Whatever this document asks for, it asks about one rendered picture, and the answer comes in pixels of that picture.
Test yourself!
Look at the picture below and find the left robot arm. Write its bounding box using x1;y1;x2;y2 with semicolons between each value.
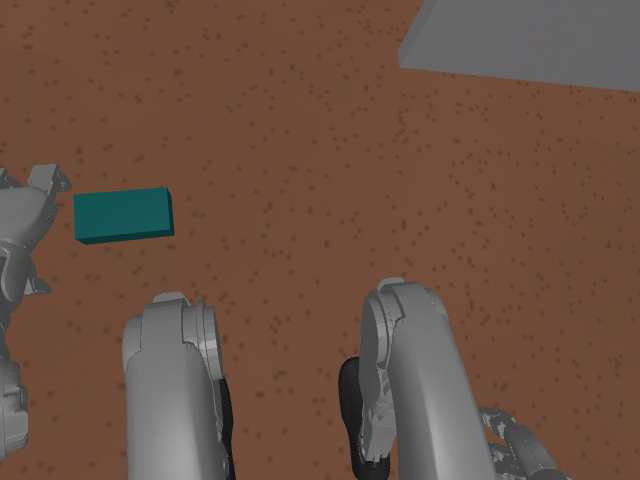
0;241;32;460

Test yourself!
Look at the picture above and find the right robot hand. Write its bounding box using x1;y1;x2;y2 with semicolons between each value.
477;407;558;480

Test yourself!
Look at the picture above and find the left robot hand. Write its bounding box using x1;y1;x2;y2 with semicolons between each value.
0;164;72;296

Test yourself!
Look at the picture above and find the left robot foot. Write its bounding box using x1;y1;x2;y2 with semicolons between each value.
219;376;236;480

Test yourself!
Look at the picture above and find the small box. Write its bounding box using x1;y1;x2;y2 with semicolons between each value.
74;187;175;245

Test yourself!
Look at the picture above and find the right robot foot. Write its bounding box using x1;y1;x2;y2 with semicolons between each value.
338;357;390;480

